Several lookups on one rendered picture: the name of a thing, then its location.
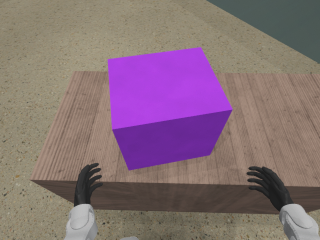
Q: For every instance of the robot right hand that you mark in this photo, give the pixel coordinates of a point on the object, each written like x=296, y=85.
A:
x=273, y=188

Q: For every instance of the pedestal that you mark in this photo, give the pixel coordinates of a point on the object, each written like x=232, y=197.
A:
x=274, y=123

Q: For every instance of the right robot forearm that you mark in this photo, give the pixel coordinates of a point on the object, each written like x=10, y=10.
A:
x=297, y=224

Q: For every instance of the robot left hand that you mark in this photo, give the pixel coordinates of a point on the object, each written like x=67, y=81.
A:
x=83, y=190

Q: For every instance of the carton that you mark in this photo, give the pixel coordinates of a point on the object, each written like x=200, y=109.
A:
x=165, y=107

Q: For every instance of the left robot forearm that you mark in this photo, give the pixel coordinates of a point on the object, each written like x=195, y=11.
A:
x=81, y=223

